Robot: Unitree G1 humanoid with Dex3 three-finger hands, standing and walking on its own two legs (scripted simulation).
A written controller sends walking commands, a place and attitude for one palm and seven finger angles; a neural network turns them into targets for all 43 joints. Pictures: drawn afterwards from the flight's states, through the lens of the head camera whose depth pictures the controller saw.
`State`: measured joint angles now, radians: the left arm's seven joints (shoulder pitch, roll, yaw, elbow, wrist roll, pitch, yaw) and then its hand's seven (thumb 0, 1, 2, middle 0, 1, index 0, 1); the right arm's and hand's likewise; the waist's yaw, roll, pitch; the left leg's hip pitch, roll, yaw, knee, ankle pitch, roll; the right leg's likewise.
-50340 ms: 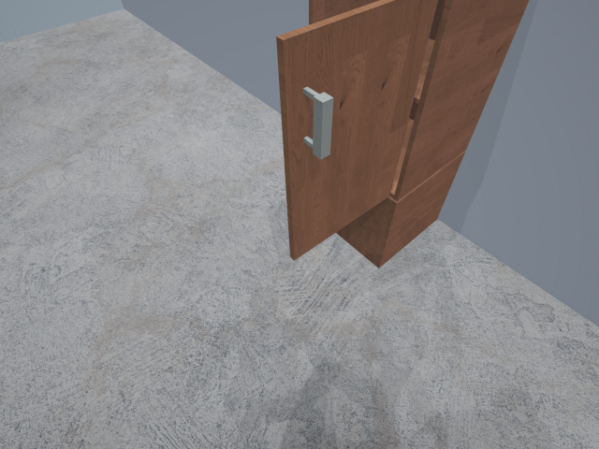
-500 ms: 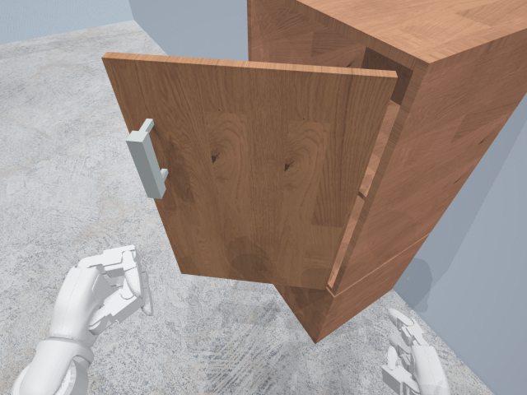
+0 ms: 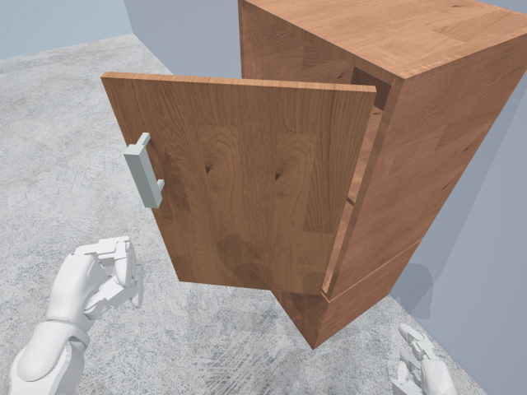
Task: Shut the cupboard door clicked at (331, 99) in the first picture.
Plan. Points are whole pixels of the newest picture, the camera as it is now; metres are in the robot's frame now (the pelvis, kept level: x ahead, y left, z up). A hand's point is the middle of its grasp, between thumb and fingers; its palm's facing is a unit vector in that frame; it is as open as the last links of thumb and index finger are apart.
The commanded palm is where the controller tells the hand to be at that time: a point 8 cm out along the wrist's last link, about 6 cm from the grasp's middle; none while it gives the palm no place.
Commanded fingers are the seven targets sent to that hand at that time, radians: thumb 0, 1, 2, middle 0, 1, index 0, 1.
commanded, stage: raise the hand and make a fist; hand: left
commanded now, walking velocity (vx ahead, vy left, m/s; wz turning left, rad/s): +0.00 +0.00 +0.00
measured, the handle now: (149, 170) +0.43 +0.24 +0.11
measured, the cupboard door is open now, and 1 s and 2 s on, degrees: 51 51 49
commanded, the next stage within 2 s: bring the fist close to the handle in 0.12 s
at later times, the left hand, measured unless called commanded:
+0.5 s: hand (136, 264) +0.25 +0.20 +0.11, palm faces +0.01 -1.00 -0.04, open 3.1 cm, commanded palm +0.23 +0.24 +0.12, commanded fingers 0.00 0.90 0.90 -1.30 -1.50 -1.30 -1.50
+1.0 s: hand (147, 226) +0.31 +0.20 +0.11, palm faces +0.03 -1.00 -0.05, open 3.1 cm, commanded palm +0.29 +0.25 +0.12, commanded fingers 0.00 0.90 0.90 -1.30 -1.50 -1.30 -1.50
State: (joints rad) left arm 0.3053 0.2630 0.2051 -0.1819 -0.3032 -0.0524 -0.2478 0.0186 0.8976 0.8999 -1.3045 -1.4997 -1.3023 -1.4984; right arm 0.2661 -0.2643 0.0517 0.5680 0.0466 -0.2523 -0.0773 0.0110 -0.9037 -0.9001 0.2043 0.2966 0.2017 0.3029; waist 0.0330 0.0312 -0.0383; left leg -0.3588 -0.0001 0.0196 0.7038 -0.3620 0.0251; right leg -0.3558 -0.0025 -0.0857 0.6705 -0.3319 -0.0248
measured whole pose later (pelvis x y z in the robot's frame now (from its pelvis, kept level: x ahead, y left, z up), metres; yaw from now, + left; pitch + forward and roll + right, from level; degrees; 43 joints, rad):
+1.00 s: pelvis +0.00 -0.01 +0.00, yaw +0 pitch +2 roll +0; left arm -0.10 0.31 0.26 0.21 -0.27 -0.05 -0.26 0.02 0.90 0.90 -1.31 -1.50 -1.30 -1.50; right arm 0.25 -0.27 0.05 0.62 0.05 -0.20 -0.09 0.01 -0.90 -0.90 0.20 0.30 0.20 0.30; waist 0.01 0.03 -0.02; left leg -0.34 0.00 0.03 0.65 -0.34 0.02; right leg -0.35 0.00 -0.08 0.64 -0.31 -0.03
